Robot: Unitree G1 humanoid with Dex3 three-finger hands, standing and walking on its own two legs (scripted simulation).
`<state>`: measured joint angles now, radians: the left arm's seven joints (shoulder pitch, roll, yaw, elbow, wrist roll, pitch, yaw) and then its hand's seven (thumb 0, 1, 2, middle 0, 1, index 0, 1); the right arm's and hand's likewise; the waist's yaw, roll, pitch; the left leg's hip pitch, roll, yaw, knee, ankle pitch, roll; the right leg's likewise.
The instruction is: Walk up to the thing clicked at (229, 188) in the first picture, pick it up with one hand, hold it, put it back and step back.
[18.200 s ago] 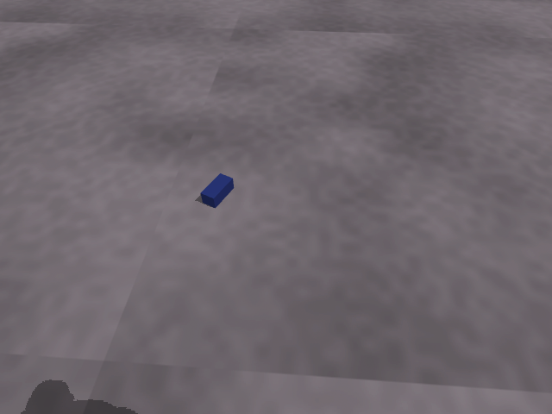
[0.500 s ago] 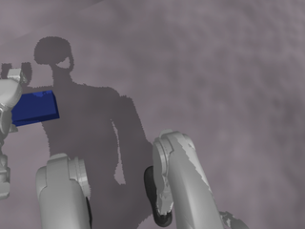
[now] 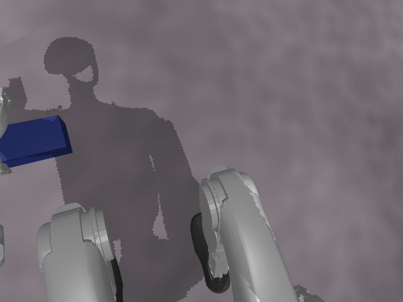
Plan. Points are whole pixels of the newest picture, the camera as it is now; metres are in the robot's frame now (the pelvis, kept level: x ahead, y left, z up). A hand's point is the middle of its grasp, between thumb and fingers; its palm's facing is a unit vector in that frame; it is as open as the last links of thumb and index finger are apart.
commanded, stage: close in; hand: left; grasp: from above
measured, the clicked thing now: (26, 143) +0.49 +0.27 -0.29
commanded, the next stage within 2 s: rest palm in 0.16 s
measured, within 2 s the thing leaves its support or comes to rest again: neither
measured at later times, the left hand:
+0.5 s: hand (16, 142) +0.47 +0.26 -0.22, palm faces -0.46 -0.09 -0.88, open 14.0 cm
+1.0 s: hand (23, 145) +0.47 +0.26 -0.25, palm faces -0.45 -0.11 -0.88, open 14.2 cm
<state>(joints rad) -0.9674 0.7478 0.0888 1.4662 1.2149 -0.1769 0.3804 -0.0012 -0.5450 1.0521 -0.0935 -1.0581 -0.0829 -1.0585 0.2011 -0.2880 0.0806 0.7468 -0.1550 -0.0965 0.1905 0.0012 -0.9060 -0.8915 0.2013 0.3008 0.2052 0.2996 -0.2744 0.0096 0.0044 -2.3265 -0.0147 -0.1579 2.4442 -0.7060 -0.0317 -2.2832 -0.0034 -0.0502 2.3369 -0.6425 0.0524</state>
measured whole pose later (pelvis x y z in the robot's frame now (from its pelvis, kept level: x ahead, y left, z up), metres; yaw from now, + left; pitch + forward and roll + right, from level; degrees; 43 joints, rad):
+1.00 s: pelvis +0.00 +0.01 -0.02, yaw -4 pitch +30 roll -12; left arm -1.05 0.91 0.16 1.75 1.34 -0.24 0.63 0.00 -0.53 1.04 -0.09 -0.99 -0.07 -1.00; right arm 0.14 -0.33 0.20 0.73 -0.27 -0.21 0.27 0.00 -0.90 -0.90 0.20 0.30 0.20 0.30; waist -0.38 -0.08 0.12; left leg -2.34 -0.01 -0.24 2.56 -0.75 -0.03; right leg -2.28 0.02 -0.11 2.39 -0.65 0.07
